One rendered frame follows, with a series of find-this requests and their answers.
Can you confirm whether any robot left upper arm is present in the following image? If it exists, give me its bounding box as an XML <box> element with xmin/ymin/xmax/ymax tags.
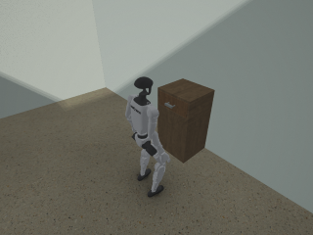
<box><xmin>125</xmin><ymin>94</ymin><xmax>137</xmax><ymax>119</ymax></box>

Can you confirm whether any right robot shin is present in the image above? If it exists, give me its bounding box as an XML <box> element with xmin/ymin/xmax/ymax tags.
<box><xmin>151</xmin><ymin>166</ymin><xmax>166</xmax><ymax>193</ymax></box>

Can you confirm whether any robot right upper arm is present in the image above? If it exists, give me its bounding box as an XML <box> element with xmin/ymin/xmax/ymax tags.
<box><xmin>147</xmin><ymin>105</ymin><xmax>159</xmax><ymax>139</ymax></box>

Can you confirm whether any handle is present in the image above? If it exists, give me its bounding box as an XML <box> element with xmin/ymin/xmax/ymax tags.
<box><xmin>164</xmin><ymin>102</ymin><xmax>175</xmax><ymax>109</ymax></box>

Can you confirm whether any left robot forearm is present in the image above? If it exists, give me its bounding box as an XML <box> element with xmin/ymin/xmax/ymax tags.
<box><xmin>126</xmin><ymin>117</ymin><xmax>134</xmax><ymax>128</ymax></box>

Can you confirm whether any right robot forearm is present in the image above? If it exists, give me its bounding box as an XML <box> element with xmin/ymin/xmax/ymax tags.
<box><xmin>151</xmin><ymin>132</ymin><xmax>165</xmax><ymax>156</ymax></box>

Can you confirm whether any cabinet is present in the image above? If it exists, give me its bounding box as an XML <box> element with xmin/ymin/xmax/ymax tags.
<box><xmin>157</xmin><ymin>78</ymin><xmax>215</xmax><ymax>163</ymax></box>

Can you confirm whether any left robot shin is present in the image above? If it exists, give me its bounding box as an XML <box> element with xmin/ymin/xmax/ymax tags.
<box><xmin>140</xmin><ymin>149</ymin><xmax>150</xmax><ymax>175</ymax></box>

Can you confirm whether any robot shin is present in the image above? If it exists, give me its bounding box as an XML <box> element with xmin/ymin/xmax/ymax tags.
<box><xmin>151</xmin><ymin>166</ymin><xmax>166</xmax><ymax>193</ymax></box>
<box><xmin>140</xmin><ymin>149</ymin><xmax>150</xmax><ymax>175</ymax></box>

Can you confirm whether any drawer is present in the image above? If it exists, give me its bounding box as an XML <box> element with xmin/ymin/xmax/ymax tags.
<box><xmin>158</xmin><ymin>90</ymin><xmax>189</xmax><ymax>118</ymax></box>

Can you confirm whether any right robot hand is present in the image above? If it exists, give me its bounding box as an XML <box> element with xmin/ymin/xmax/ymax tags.
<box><xmin>159</xmin><ymin>153</ymin><xmax>171</xmax><ymax>167</ymax></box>

